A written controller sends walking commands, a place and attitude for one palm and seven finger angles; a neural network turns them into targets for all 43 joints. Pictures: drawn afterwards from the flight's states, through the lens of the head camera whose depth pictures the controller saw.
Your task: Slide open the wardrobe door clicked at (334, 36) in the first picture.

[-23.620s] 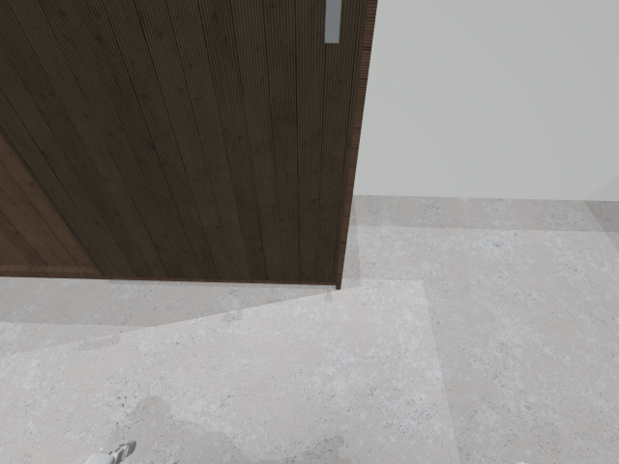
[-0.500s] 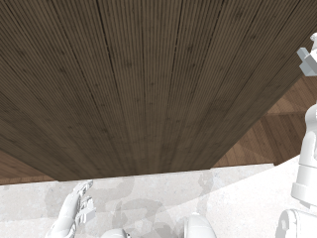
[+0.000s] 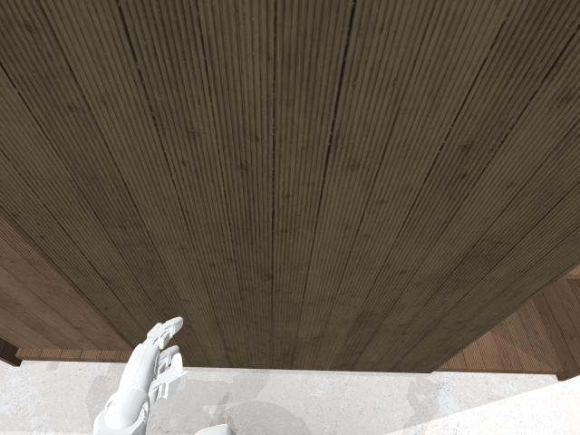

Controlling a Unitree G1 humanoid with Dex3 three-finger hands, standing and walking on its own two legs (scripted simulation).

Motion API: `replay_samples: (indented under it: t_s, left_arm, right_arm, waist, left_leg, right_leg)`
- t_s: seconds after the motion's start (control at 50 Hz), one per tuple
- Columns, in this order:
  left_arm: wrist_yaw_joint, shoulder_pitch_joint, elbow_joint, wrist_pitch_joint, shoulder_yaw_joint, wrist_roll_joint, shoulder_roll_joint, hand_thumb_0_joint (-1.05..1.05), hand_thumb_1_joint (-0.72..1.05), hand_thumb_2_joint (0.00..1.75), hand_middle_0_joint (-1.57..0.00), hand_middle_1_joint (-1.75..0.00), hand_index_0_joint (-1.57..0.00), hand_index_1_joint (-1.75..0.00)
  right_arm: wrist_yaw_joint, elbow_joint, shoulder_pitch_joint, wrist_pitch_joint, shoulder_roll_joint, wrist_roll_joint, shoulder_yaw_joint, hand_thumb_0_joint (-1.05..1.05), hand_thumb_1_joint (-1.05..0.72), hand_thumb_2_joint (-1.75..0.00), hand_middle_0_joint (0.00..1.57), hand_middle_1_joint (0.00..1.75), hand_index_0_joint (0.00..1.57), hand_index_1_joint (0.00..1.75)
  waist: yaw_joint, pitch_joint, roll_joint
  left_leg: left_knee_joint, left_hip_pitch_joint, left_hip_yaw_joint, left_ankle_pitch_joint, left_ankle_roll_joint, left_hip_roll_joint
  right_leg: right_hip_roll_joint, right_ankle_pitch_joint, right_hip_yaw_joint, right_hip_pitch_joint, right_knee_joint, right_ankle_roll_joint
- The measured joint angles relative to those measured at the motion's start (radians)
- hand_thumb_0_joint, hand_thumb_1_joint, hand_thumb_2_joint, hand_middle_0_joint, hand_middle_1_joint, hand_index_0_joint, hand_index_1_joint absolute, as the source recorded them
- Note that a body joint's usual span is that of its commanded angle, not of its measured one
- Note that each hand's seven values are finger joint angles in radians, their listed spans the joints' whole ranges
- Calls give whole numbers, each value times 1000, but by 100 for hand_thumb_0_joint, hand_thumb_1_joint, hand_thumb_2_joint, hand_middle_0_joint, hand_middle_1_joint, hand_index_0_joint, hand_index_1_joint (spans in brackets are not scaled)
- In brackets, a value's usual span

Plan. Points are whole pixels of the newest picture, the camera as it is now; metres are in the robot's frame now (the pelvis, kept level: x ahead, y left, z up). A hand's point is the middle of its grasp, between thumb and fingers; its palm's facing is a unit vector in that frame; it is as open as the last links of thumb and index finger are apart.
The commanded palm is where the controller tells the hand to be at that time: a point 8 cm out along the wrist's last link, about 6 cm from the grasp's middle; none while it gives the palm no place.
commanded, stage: stop walking and hold the door there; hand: right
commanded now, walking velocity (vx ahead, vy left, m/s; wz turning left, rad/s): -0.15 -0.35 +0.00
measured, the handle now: out of the picture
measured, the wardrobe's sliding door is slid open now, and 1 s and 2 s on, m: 0.45 0.45 0.44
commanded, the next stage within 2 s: none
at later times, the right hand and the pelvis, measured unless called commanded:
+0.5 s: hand out of the picture +0.31 -0.40 +0.26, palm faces +0.64 +0.75 -0.16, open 7.3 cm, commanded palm +0.27 -0.42 +0.23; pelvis -0.06 -0.03 +0.02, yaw +6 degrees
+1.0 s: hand out of the picture +0.31 -0.39 +0.26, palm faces +0.62 +0.77 -0.15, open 7.3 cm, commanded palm +0.26 -0.41 +0.23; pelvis -0.10 -0.04 +0.02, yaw +7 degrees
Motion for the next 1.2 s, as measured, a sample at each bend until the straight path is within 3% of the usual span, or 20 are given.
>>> replay_samples:
  t_s: [0.04, 0.08, 0.12, 0.18, 0.26, 0.32, 0.38, 0.42, 0.5, 0.56, 0.62, 0.72, 0.84, 0.98, 1.1, 1.2]
  left_arm:
    - [18, -36, 35, 13, 20, -4, 42, 1, 90, 89, -20, -30, -21, -30]
    - [28, -41, 64, 18, 37, -10, 71, 1, 90, 89, -20, -30, -21, -30]
    - [36, -32, 91, 26, 43, -8, 89, 1, 90, 89, -20, -30, -20, -30]
    - [46, 9, 110, 35, 49, -5, 106, 1, 91, 89, -20, -30, -20, -30]
    - [57, 75, 126, 33, 60, 1, 127, 1, 91, 89, -20, -30, -20, -30]
    - [64, 114, 128, 31, 71, 5, 136, 1, 91, 89, -20, -30, -20, -30]
    - [69, 149, 121, 34, 66, 4, 101, 1, 91, 89, -20, -30, -20, -30]
    - [71, 181, 112, 26, 54, 4, 74, 1, 91, 89, -20, -30, -20, -30]
    - [67, 217, 108, 11, 18, 1, 32, 1, 90, 89, -20, -30, -20, -30]
    - [62, 199, 118, 13, -1, 10, 15, 1, 90, 89, -20, -30, -20, -30]
    - [59, 184, 128, 21, -2, 14, 20, 1, 90, 89, -20, -30, -21, -30]
    - [71, 188, 148, 26, 7, 10, 42, 1, 90, 89, -20, -30, -21, -30]
    - [87, 208, 139, 14, 6, 4, 45, 1, 90, 89, -20, -30, -21, -30]
    - [79, 181, 121, 11, 6, 6, 50, 1, 90, 89, -20, -30, -21, -30]
    - [74, 175, 128, 26, 20, 2, 71, 1, 90, 89, -20, -30, -21, -30]
    - [72, 181, 135, 49, 47, -1, 104, 1, 90, 89, -20, -30, -21, -30]
  right_arm:
    - [-6, 34, 41, -14, 7, 0, -61, -29, -55, -77, 47, 141, 15, 126]
    - [-4, 58, 53, -21, 8, -2, -92, -29, -54, -77, 46, 141, 18, 127]
    - [0, 88, 60, -42, -2, -8, -110, -30, -53, -76, 46, 141, 20, 128]
    - [5, 115, 56, -54, -19, -24, -116, -29, -51, -77, 46, 141, 22, 128]
    - [8, 132, 29, -66, -25, -37, -89, -28, -51, -78, 46, 140, 23, 127]
    - [0, 131, 2, -78, -19, -39, -57, -26, -52, -78, 46, 140, 22, 125]
    - [-19, 143, -3, -83, -6, -37, -39, -24, -55, -78, 46, 140, 20, 123]
    - [-21, 163, 0, -84, -1, -38, -35, -22, -56, -77, 46, 140, 19, 124]
    - [-26, 195, -19, -52, -19, -35, -25, -21, -58, -75, 46, 140, 18, 126]
    - [-38, 226, -44, -37, -38, -32, -39, -20, -60, -74, 46, 140, 16, 126]
    - [-38, 263, -71, -38, -38, -37, -50, -20, -60, -73, 46, 140, 15, 127]
    - [-28, 299, -105, -55, -35, -39, -26, -19, -59, -73, 46, 140, 17, 128]
    - [-45, 316, -135, -47, -22, -34, 24, -17, -60, -74, 45, 140, 17, 128]
    - [-51, 355, -175, -30, -37, -30, 37, -16, -63, -73, 45, 140, 13, 127]
    - [-36, 374, -165, -57, -29, -33, 35, -16, -62, -74, 45, 140, 13, 128]
    - [-3, 346, -143, -94, -4, -41, 50, -20, -57, -76, 46, 140, 17, 130]
  waist:
    - [24, 15, -31]
    - [39, 27, -20]
    - [60, 27, 6]
    - [83, 5, 47]
    - [104, -45, 76]
    - [121, -74, 77]
    - [109, -93, 93]
    - [117, -116, 79]
    - [109, -137, 66]
    - [105, -118, 53]
    - [121, -94, 25]
    - [111, -99, 34]
    - [105, -124, 55]
    - [93, -110, 48]
    - [80, -125, 24]
    - [86, -126, 10]
  left_leg:
    - [6, -16, -23, -9, 2, 3]
    - [-22, -15, -45, 25, -7, 23]
    - [-56, -5, -58, 50, -8, 41]
    - [-95, 2, -67, 79, -11, 54]
    - [-115, -4, -69, 105, -18, 48]
    - [-84, -27, -63, 93, -26, 31]
    - [64, -64, -80, -116, -17, 6]
    - [142, -63, -67, -153, -21, -13]
    - [-4, 49, -27, -127, -30, -10]
    - [-123, 92, -30, 9, -13, -16]
    - [-124, 81, -23, 19, -4, -20]
    - [-109, 64, -42, 19, -17, -9]
    - [-62, 62, -57, -107, -13, -12]
    - [-154, 111, -45, 16, -9, -20]
    - [-145, 109, -40, -8, -5, -33]
    - [-103, 119, -20, -51, -23, -6]
  right_leg:
    - [87, -46, 61, -82, 164, -15]
    - [163, -34, 68, -139, 256, -18]
    - [203, -4, 54, -162, 242, -23]
    - [224, 34, 34, -148, 123, -33]
    - [218, 89, 25, -60, -126, -51]
    - [199, 250, 24, 10, -305, -60]
    - [184, 266, -9, 15, -311, -66]
    - [168, 276, -8, 11, -337, -67]
    - [152, 299, -24, -20, -344, -63]
    - [140, 294, -43, -57, -308, -58]
    - [138, 307, -32, -73, -306, -59]
    - [161, 325, -32, -74, -315, -78]
    - [173, 368, -33, -51, -389, -88]
    - [166, 382, -25, -63, -395, -73]
    - [152, 347, -17, -85, -345, -68]
    - [187, 232, 28, -108, -232, -63]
